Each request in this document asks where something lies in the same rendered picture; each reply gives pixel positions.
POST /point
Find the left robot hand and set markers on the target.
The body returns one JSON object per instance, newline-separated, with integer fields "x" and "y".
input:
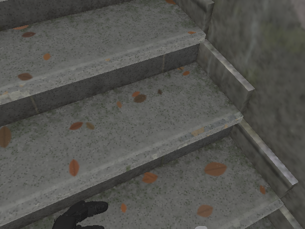
{"x": 78, "y": 212}

